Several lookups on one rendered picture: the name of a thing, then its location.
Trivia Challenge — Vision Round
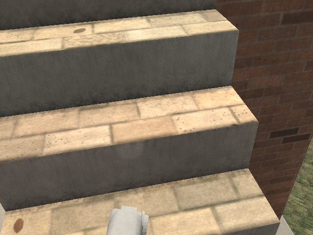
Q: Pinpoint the left robot thigh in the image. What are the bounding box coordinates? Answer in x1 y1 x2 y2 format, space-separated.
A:
106 206 149 235

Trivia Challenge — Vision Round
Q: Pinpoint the left robot shin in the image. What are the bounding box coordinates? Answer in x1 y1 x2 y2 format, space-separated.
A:
109 209 119 223

